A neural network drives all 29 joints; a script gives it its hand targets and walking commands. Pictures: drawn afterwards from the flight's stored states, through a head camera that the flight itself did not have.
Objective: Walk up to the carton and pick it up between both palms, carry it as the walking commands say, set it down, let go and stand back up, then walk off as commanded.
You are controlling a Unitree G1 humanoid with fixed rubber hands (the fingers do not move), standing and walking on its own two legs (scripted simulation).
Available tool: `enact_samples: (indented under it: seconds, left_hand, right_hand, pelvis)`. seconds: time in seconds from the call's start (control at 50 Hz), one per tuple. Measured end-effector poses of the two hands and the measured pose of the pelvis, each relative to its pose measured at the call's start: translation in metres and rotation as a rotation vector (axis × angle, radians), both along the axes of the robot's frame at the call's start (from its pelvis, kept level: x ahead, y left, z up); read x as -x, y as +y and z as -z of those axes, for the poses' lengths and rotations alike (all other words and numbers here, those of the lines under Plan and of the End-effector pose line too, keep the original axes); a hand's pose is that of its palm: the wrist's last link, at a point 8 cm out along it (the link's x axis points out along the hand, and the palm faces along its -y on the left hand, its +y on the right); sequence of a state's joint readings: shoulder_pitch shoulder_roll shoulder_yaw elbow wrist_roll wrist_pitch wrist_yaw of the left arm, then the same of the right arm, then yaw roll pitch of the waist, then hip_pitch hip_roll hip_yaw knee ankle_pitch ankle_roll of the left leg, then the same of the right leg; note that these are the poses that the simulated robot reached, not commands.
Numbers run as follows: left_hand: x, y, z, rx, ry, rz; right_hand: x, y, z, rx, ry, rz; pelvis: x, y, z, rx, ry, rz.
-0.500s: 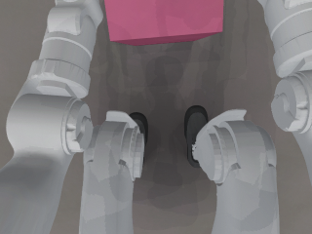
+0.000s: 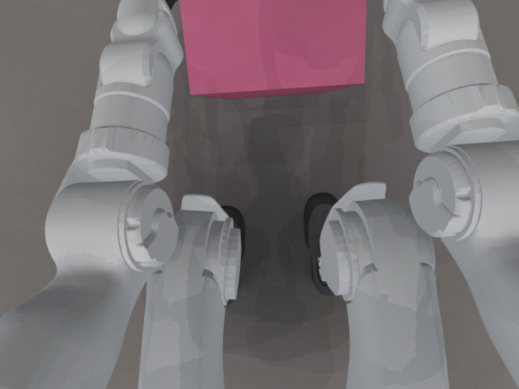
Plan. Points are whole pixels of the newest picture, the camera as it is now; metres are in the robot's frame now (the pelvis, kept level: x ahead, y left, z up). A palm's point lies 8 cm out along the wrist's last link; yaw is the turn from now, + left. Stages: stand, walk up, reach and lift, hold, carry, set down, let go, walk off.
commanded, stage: reach and lift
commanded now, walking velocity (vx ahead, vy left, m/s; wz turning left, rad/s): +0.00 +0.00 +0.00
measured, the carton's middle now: out of the picture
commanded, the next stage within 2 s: none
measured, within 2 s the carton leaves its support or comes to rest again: leaves its support in 0.54 s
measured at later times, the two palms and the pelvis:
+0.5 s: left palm (155, 1) +0.54 +0.09 -0.17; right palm out of the picture +0.54 -0.17 -0.17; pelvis +0.00 +0.00 +0.01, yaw +0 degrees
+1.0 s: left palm out of the picture +0.54 +0.09 -0.11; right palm out of the picture +0.56 -0.17 -0.10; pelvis -0.01 -0.01 +0.05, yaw -1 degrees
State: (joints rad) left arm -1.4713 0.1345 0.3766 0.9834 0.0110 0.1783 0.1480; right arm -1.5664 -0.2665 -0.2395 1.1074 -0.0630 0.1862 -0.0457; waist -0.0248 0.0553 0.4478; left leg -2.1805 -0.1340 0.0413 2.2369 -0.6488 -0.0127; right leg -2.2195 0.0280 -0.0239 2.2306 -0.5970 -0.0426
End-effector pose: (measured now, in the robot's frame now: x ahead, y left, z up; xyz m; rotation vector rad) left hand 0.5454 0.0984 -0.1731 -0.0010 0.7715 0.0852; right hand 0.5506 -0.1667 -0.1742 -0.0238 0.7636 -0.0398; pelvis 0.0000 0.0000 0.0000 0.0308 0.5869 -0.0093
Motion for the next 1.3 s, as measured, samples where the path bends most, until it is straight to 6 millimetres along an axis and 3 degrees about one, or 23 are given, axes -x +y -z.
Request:
enact_samples:
  seconds: [0.5,0.7,0.98,1.3]
  left_hand:
    - [0.006,-0.004,-0.003,0.016,0.019,-0.029]
    - [-0.004,-0.013,-0.025,0.009,-0.038,-0.039]
    - [0.007,-0.012,-0.061,0.017,-0.059,-0.090]
    - [0.008,-0.010,-0.090,0.021,-0.085,-0.101]
  right_hand:
    - [0.009,-0.002,-0.003,0.008,0.009,0.030]
    - [-0.001,-0.005,-0.025,0.028,-0.045,0.087]
    - [-0.005,-0.002,-0.067,0.021,-0.066,0.077]
    - [-0.003,0.000,-0.095,0.007,-0.093,0.082]
  pelvis:
    - [-0.004,-0.001,-0.006,-0.003,0.029,-0.004]
    - [0.008,0.001,-0.016,-0.001,-0.042,0.008]
    - [0.013,-0.006,-0.043,-0.023,-0.047,0.030]
    - [0.013,-0.007,-0.066,-0.028,-0.044,0.039]
